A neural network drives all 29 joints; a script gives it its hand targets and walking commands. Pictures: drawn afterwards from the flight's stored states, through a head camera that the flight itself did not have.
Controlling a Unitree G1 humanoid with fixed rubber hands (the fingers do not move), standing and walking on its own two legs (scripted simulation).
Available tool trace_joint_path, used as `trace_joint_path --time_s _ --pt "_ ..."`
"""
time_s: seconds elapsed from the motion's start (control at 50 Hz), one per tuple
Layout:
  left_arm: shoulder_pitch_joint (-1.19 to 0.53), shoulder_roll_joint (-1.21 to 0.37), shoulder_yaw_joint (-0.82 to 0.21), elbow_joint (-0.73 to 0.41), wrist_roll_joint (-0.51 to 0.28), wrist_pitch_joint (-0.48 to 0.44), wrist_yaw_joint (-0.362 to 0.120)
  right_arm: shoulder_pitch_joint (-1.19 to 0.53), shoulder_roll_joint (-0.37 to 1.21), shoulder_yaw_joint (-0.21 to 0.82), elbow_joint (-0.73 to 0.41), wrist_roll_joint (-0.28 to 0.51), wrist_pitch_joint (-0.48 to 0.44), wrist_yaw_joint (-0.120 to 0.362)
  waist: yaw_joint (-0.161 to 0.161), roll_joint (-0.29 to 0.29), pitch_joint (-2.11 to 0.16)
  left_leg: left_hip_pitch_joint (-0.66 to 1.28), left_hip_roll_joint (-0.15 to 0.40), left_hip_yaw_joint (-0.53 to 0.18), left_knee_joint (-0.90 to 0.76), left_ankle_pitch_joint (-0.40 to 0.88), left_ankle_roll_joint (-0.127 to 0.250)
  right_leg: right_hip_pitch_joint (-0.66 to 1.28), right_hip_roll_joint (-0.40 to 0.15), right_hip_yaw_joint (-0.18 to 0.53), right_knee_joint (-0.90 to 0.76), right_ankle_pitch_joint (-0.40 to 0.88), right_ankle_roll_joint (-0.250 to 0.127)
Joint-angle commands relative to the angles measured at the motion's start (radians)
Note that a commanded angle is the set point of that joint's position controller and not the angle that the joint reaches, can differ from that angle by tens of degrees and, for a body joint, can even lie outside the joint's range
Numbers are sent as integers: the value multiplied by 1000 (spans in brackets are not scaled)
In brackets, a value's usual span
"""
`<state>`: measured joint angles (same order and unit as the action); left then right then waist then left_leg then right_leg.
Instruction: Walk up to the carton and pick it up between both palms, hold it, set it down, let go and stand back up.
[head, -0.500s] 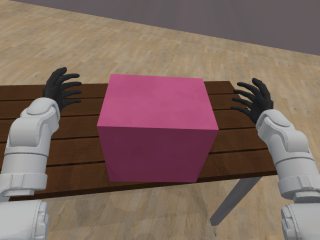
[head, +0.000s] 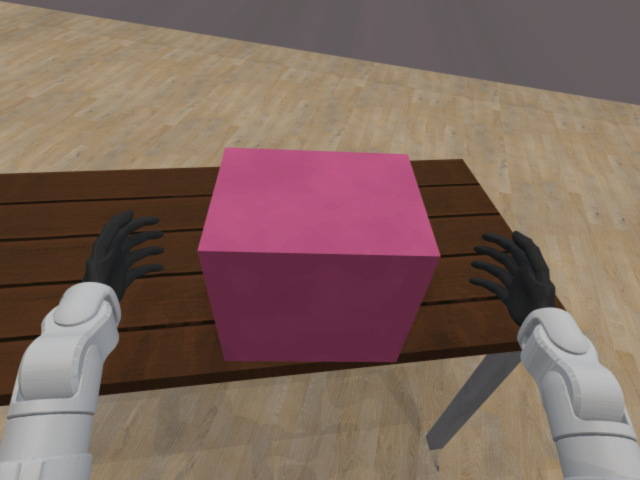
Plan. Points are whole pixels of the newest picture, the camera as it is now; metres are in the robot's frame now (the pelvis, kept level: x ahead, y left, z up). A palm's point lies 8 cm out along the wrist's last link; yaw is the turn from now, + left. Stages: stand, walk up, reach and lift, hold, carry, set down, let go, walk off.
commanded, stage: set down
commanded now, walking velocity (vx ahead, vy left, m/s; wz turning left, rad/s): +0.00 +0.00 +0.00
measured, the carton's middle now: (314, 259) +0.41 +0.02 +0.04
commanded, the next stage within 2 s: let go in 1.96 s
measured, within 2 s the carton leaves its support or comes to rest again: neither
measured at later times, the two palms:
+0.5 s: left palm (104, 362) +0.22 +0.25 +0.06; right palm (521, 375) +0.23 -0.22 +0.06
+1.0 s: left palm (109, 410) +0.19 +0.25 +0.00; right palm (507, 421) +0.20 -0.22 +0.00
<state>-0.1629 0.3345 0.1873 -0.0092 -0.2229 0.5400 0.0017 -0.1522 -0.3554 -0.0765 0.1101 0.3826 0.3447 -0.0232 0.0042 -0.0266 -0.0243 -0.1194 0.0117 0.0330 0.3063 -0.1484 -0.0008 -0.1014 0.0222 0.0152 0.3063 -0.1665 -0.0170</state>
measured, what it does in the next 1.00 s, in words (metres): stands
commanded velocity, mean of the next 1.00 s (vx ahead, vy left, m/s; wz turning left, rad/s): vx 0.00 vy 0.00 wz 0.00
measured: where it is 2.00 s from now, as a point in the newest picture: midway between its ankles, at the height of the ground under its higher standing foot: outside the picture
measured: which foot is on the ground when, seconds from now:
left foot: down 0.00-1.00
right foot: down 0.00-1.00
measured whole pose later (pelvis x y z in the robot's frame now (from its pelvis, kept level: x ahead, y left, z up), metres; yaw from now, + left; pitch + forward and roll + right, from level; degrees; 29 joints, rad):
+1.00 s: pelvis +0.02 +0.01 +0.00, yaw +0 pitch -3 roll +0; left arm 0.30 0.29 0.01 0.18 -0.20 -0.04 0.00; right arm 0.34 -0.24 -0.03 0.16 0.19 -0.07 0.00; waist 0.04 -0.01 0.03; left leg -0.08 0.00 0.03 0.33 -0.19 0.00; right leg -0.06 0.02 0.02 0.31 -0.20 -0.01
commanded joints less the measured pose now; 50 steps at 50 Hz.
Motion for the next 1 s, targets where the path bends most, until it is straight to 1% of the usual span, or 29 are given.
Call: trace_joint_path --time_s 0.0,0.08,0.14,0.18,0.22,0.28,0.34,0.36,0.42,0.52,0.62,0.7,0.78,0.92,0.94,0.96,0.98 --pt "-140 126 34 -239 0 -85 7 -109 -137 -70 -251 -17 -74 5 10 46 -169 107 -21 -3 -23 152 -26 2 2 25 -63 74 -16" --pt "-31 107 20 -280 -1 -123 5 12 -122 -79 -301 -32 -102 8 15 53 -139 127 -20 -6 -20 188 -34 -6 2 27 -70 89 -17" --pt "63 94 6 -301 -3 -158 3 113 -106 -76 -340 -44 -122 13 28 44 -119 139 -19 -9 -17 226 -37 -8 3 31 -77 111 -17" --pt "113 90 3 -299 -2 -184 0 163 -100 -79 -359 -55 -137 12 30 38 -104 138 -20 -10 -15 230 -39 -15 -1 34 -82 112 -17" --pt "163 85 -12 -308 -12 -218 -1 220 -89 -76 -385 -63 -157 15 36 27 -95 141 -20 -14 -13 250 -39 -20 -3 37 -83 128 -16" --pt "246 79 -22 -314 -12 -275 -4 312 -76 -73 -411 -75 -189 18 43 29 -88 154 -20 -19 -6 291 -44 -21 -4 40 -87 161 -16" --pt "319 73 -39 -294 -17 -339 -7 387 -66 -67 -423 -89 -228 20 45 19 -77 160 -20 -25 2 315 -47 -30 -9 43 -90 180 -13" --pt "346 73 -44 -286 -20 -362 -8 414 -58 -61 -424 -90 -243 19 49 11 -70 161 -20 -28 3 320 -46 -27 -9 45 -91 187 -12" --pt "413 69 -62 -268 -15 -440 -8 485 -46 -46 -421 -98 -295 17 51 15 -64 168 -21 -32 11 351 -47 -22 -10 45 -91 210 -8" --pt "469 72 -92 -212 -16 -557 -2 556 -10 -27 -374 -113 -370 17 52 25 -27 164 -16 -39 15 323 -44 -49 -15 47 -101 146 -14" --pt "475 82 -120 -142 -20 -639 5 563 9 -22 -313 -131 -427 16 44 40 2 135 -11 -37 17 262 -38 -70 -24 50 -100 75 -19" --pt "466 85 -130 -73 -16 -667 5 551 23 -13 -245 -142 -453 18 42 43 24 117 -8 -33 13 209 -34 -81 -28 49 -97 22 -25" --pt "439 85 -135 -20 -10 -670 7 513 23 -7 -186 -157 -464 21 45 50 31 100 -6 -28 5 170 -32 -82 -29 46 -91 -20 -29" --pt "394 62 -132 91 25 -595 2 443 9 9 -63 -195 -438 24 38 35 48 86 -6 -8 -14 125 -30 -54 -22 35 -90 -48 -31" --pt "367 63 -129 73 26 -588 4 422 8 4 -70 -197 -436 26 39 37 36 85 -4 -5 -17 123 -29 -48 -21 33 -88 -49 -31" --pt "374 55 -133 96 36 -578 6 425 8 7 -42 -205 -432 29 35 44 43 82 -5 -2 -17 123 -30 -47 -19 28 -86 -46 -32" --pt "359 50 -129 98 42 -570 8 410 9 7 -32 -208 -430 31 38 45 35 85 -5 2 -19 126 -31 -43 -18 27 -87 -43 -32"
